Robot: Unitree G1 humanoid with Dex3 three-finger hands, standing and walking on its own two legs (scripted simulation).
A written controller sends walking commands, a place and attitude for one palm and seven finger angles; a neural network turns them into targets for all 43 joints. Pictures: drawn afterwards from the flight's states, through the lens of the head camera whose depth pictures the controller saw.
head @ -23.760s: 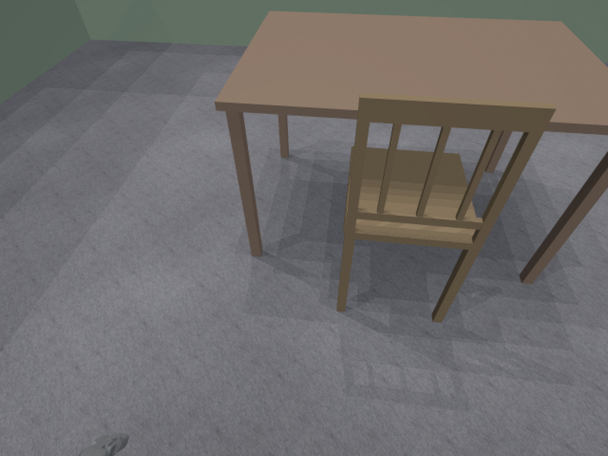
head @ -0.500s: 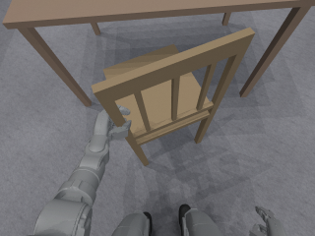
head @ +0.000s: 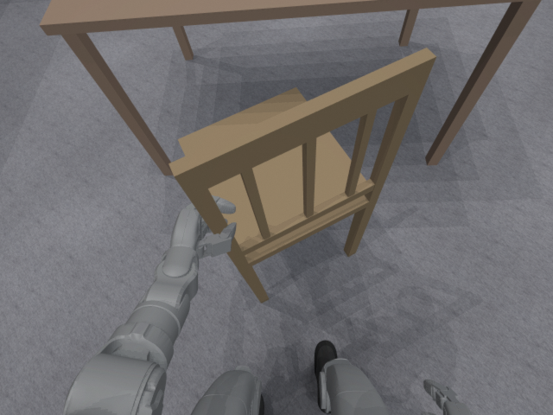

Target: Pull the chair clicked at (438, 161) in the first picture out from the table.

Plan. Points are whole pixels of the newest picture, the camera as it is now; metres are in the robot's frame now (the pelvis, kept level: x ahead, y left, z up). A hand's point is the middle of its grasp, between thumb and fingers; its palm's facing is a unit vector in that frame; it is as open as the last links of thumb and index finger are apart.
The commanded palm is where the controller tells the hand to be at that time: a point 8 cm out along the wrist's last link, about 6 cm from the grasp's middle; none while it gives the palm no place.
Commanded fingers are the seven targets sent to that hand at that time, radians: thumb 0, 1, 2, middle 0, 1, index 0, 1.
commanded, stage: step backward, pulling the chair out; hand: left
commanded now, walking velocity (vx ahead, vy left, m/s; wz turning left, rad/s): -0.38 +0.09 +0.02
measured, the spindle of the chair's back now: (308, 182) +0.48 -0.05 -0.09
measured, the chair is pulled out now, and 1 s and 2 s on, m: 0.26 0.39 0.45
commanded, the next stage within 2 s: none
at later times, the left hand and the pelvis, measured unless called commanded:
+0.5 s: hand (214, 279) +0.30 +0.11 -0.06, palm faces -0.12 -0.97 -0.19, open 5.8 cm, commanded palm +0.29 +0.16 -0.07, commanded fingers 0.00 0.90 0.90 -0.50 -1.45 -0.50 -1.45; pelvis -0.08 +0.02 +0.00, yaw +3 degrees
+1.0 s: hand (202, 324) +0.23 +0.12 -0.06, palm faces -0.18 -0.96 -0.22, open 5.9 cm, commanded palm +0.24 +0.18 -0.06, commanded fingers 0.00 0.90 0.90 -0.50 -1.45 -0.50 -1.45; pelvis -0.13 +0.05 -0.01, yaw +0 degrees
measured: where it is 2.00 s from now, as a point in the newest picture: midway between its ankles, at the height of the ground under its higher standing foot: outside the picture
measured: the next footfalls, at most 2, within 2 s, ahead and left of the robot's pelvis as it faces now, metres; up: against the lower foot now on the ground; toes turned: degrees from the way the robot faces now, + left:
left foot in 0.16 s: -0.09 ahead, +0.17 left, +0.00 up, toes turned +2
right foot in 0.30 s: +0.05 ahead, -0.07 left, +0.00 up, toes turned +2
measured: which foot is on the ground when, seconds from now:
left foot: up 0.00-0.14, down 0.16-0.34, up 0.36-0.56, down 0.58-0.82, up 0.84-0.98, down 1.00-1.00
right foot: down 0.00-0.18, up 0.20-0.28, down 0.30-1.00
